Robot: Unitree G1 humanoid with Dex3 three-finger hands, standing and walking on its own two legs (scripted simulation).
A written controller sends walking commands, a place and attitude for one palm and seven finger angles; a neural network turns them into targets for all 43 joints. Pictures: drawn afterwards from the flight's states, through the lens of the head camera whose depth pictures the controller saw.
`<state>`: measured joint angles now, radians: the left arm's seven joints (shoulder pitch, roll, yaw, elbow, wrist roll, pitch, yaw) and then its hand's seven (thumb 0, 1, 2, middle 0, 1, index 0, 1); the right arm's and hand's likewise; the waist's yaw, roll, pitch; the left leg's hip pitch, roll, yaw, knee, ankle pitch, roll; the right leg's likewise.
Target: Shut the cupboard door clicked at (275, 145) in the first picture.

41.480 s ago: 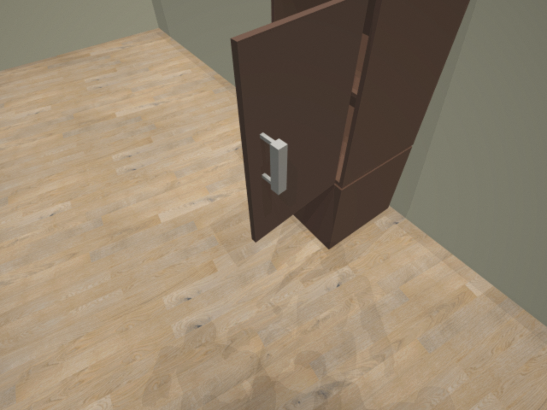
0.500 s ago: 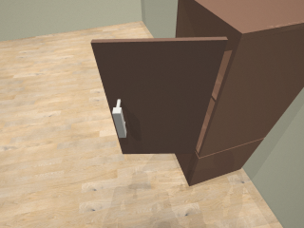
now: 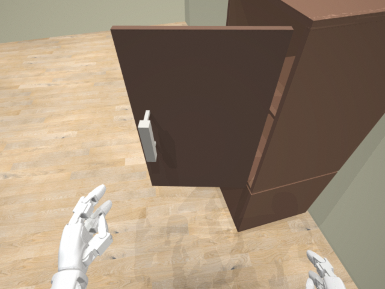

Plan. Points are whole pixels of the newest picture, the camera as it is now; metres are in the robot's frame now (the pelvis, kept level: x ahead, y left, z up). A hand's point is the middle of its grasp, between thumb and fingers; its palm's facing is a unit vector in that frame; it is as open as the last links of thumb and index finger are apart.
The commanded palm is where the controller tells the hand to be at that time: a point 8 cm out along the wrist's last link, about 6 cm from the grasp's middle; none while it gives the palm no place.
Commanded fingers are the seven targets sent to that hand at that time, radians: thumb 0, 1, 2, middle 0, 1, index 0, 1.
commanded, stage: raise the hand and make a fist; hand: left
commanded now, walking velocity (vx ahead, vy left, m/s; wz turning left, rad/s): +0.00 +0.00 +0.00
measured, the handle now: (149, 136) +0.51 +0.13 +0.00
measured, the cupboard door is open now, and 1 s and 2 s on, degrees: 73 73 73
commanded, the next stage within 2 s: bring the fist close to the handle in 1.68 s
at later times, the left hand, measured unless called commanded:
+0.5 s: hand (109, 261) +0.19 +0.17 -0.02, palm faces -0.06 -1.00 -0.01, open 4.6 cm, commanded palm +0.16 +0.24 -0.02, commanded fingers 0.00 0.90 0.90 -0.88 -1.04 -0.88 -1.04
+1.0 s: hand (87, 249) +0.21 +0.22 +0.00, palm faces +0.00 -1.00 -0.03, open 3.1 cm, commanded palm +0.19 +0.27 +0.00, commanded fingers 0.00 0.90 0.90 -1.30 -1.50 -1.30 -1.50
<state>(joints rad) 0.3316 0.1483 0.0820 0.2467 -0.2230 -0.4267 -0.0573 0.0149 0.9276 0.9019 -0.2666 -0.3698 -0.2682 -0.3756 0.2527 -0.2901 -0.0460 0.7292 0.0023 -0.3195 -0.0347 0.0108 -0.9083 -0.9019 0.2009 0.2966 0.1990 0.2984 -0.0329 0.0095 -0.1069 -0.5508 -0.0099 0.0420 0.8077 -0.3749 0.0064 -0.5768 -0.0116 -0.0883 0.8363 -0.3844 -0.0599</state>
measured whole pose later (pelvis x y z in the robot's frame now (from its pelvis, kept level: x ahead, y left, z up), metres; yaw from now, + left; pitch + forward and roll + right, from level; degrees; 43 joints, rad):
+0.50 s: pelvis -0.02 +0.02 -0.07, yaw -1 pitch +16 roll -3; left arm 0.44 0.20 0.05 -0.12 -0.23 -0.33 -0.22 0.01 0.90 0.90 -0.70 -0.84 -0.71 -0.85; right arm 0.22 -0.17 0.05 0.51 0.02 -0.17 -0.04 0.01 -0.90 -0.90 0.21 0.30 0.21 0.30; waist 0.03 0.04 -0.15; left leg -0.99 0.00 -0.01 1.27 -0.55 0.03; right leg -0.97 0.00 -0.12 1.21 -0.51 -0.05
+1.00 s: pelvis -0.01 +0.04 -0.06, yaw -1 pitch +15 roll -4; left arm 0.46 0.23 0.09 -0.11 -0.24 -0.39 -0.18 0.01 0.90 0.90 -1.16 -1.34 -1.16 -1.35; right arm 0.23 -0.24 0.02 0.45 0.01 -0.16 -0.04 0.01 -0.90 -0.90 0.20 0.30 0.20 0.30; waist 0.00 0.02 -0.16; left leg -0.92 -0.01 0.00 1.20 -0.55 0.06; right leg -0.89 -0.01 -0.11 1.13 -0.50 -0.02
